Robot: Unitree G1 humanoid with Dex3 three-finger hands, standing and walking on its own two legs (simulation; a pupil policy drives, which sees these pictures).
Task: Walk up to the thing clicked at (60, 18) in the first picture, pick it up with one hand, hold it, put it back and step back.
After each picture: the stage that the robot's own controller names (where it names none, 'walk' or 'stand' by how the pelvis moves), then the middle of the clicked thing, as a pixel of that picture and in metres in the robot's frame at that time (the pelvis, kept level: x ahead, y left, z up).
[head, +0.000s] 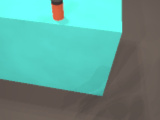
stand; (57, 8) +0.81 +0.16 +0.02
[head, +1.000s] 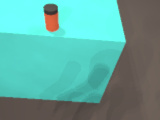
walk; (51, 18) +0.67 +0.15 +0.03
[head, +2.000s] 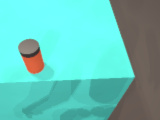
stand; (32, 57) +0.40 +0.19 +0.05
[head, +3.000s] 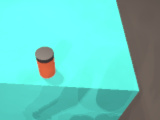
stand; (46, 63) +0.42 +0.16 +0.02
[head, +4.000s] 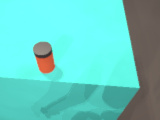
stand; (44, 58) +0.43 +0.15 +0.02
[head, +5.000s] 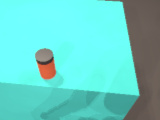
stand; (46, 64) +0.42 +0.16 +0.01
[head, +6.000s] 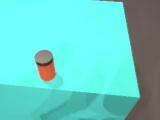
stand; (45, 66) +0.41 +0.16 +0.01
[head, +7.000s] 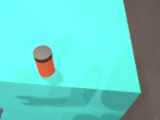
rise first; (44, 62) +0.41 +0.16 +0.02
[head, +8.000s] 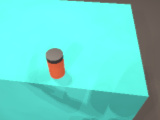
rise first; (55, 64) +0.42 +0.15 +0.02
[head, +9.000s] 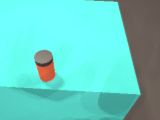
go down; (45, 66) +0.41 +0.14 +0.02
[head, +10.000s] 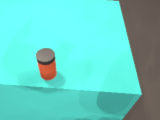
go down; (47, 64) +0.42 +0.14 +0.02
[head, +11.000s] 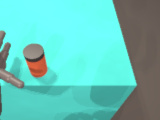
close in; (36, 61) +0.41 +0.15 +0.03
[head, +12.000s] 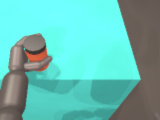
close; (37, 54) +0.42 +0.14 +0.06
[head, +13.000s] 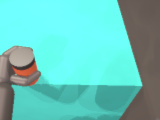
lift; (25, 68) +0.35 +0.18 +0.09
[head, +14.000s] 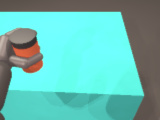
lift; (28, 51) +0.33 +0.17 +0.21
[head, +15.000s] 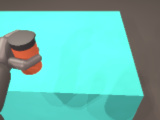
hold; (27, 53) +0.33 +0.17 +0.20
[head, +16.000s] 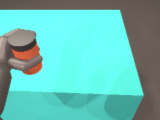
hold; (27, 53) +0.33 +0.17 +0.20
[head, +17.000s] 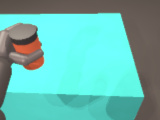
crouch; (28, 48) +0.33 +0.16 +0.23
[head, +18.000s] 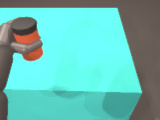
crouch; (28, 39) +0.38 +0.17 +0.21
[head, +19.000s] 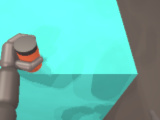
lower; (29, 55) +0.41 +0.16 +0.06
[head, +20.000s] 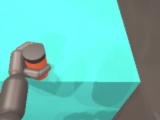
lower; (36, 62) +0.39 +0.15 +0.06
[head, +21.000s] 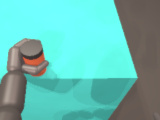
lower; (34, 59) +0.40 +0.15 +0.06
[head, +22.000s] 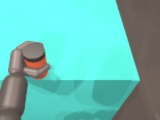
lower; (36, 62) +0.39 +0.15 +0.06
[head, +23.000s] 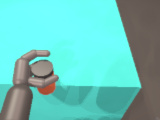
open; (44, 77) +0.35 +0.13 +0.05
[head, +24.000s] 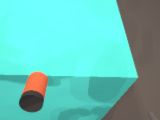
sink last; (35, 90) +0.31 +0.14 +0.01
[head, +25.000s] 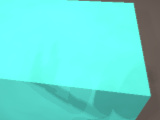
sink last; out of the picture +0.23 +0.15 -0.74
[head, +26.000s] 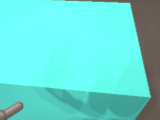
stand; out of the picture +0.21 +0.14 -0.75
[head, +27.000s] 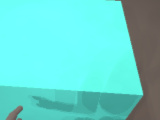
stand; out of the picture +0.21 +0.14 -0.74
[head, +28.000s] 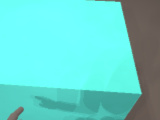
stand; out of the picture +0.22 +0.14 -0.75
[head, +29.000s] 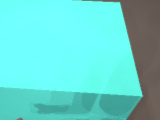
stand; out of the picture +0.21 +0.14 -0.74
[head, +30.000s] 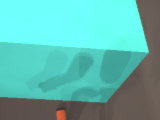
walk; (61, 116) +0.34 +0.09 -0.73
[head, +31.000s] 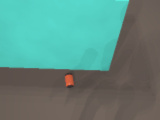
walk; (69, 80) +0.69 +0.16 -0.73
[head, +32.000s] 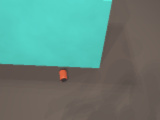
stand; (63, 75) +0.90 +0.17 -0.73
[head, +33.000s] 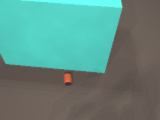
stand; (67, 78) +0.87 +0.13 -0.75
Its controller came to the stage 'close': yes
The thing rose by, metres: 0.21
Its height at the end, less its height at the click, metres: -0.76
